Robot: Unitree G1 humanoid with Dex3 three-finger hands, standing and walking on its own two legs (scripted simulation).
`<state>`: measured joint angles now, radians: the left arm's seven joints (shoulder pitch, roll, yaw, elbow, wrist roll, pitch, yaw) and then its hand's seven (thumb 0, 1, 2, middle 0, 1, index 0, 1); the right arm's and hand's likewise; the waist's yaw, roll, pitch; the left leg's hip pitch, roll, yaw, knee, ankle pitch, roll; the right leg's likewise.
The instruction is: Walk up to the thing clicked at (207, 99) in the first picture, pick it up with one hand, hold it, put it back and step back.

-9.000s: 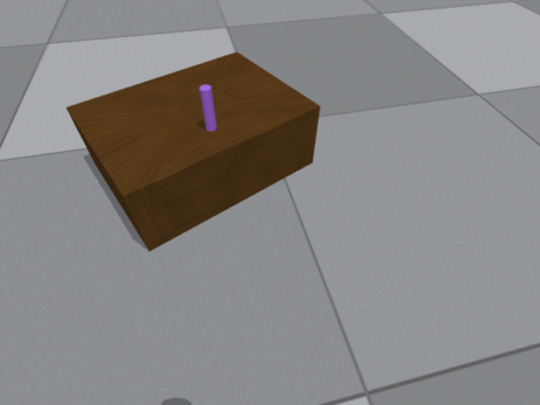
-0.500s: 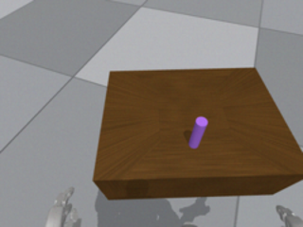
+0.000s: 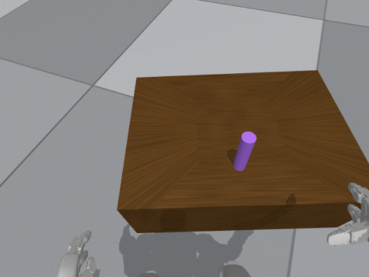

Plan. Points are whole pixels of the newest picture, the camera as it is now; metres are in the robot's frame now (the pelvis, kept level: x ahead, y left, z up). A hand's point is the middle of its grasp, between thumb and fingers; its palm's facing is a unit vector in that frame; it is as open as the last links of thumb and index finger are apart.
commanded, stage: go down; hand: right
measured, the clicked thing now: (243, 152) +0.56 -0.18 -0.25
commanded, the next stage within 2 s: approach in 1.08 s
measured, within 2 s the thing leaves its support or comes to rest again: neither
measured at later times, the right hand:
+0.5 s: hand (348, 164) +0.38 -0.35 -0.01, palm faces +0.14 +0.98 -0.11, open 17.6 cm
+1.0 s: hand (349, 141) +0.43 -0.36 +0.00, palm faces +0.13 +0.99 -0.07, open 17.5 cm
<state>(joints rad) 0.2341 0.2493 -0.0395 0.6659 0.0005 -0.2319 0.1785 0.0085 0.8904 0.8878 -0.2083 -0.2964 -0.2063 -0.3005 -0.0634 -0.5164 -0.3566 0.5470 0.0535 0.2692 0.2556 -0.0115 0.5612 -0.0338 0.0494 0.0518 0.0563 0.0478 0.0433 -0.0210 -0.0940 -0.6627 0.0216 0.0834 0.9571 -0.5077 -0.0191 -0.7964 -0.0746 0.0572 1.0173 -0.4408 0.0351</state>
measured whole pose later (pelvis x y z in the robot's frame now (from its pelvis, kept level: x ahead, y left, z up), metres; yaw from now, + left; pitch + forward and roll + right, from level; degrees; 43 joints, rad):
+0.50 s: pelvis -0.01 +0.00 -0.01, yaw +2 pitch +19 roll +3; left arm 0.33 0.31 -0.04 0.68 0.02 -0.14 0.08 0.01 0.92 0.88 -0.20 -0.30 -0.20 -0.29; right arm -0.53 -0.75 -0.59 1.17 0.07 -0.21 0.48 -0.01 0.57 -0.04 0.04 0.05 0.05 0.05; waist 0.09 0.01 -0.08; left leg -0.85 0.01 0.05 1.03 -0.50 -0.02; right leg -0.97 -0.09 0.03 1.08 -0.44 0.03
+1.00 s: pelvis -0.01 -0.02 -0.03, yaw +4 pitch +23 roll +5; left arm 0.31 0.30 -0.08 0.66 0.03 -0.08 0.01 0.00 0.92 0.89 -0.19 -0.30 -0.20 -0.30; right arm -0.71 -0.85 -0.64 1.26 0.06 -0.30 0.52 -0.02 0.55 -0.04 0.05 0.05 0.05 0.04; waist 0.13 0.02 -0.09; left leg -0.96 0.00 0.05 1.07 -0.50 -0.04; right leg -1.09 -0.10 0.04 1.16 -0.47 0.01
